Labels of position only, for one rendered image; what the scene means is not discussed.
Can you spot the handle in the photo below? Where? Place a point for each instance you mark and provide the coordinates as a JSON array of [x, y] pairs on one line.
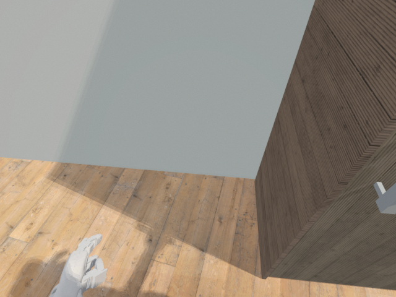
[[387, 199]]

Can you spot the robot left hand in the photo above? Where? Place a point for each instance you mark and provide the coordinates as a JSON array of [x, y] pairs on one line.
[[78, 266]]

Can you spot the left robot forearm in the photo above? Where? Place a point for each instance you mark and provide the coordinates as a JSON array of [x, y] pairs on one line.
[[68, 288]]

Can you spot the wardrobe door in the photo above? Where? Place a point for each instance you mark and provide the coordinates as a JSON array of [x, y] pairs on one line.
[[351, 243]]

